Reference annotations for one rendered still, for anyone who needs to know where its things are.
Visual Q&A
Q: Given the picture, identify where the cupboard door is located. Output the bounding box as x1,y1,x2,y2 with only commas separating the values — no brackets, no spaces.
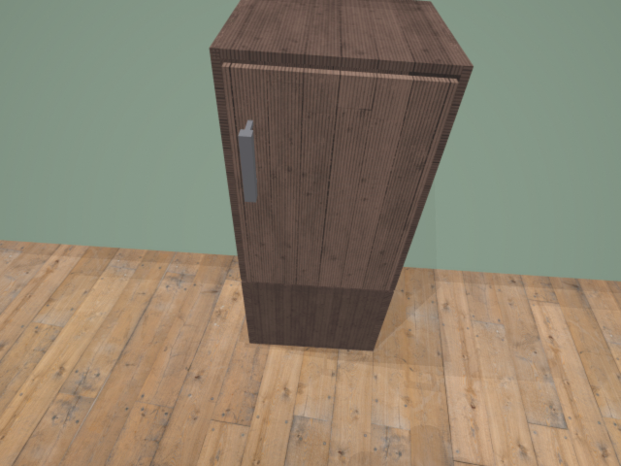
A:
221,62,459,290

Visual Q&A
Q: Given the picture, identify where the handle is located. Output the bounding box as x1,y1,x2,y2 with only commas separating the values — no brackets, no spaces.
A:
238,120,257,203

